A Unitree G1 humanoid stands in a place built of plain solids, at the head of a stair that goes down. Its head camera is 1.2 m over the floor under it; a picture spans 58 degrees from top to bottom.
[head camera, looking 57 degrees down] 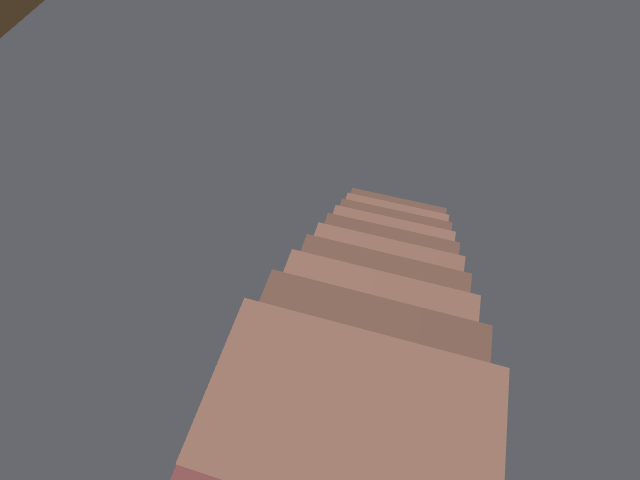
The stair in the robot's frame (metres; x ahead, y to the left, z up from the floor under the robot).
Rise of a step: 0.18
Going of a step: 0.20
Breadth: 0.78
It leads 16 degrees to the right of straight ahead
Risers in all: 10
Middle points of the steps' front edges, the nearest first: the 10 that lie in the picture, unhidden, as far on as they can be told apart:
0.46 -0.15 0.00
0.66 -0.20 -0.17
0.85 -0.26 -0.35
1.05 -0.31 -0.53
1.25 -0.37 -0.71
1.44 -0.43 -0.88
1.64 -0.48 -1.06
1.83 -0.54 -1.24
2.03 -0.59 -1.41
2.23 -0.65 -1.59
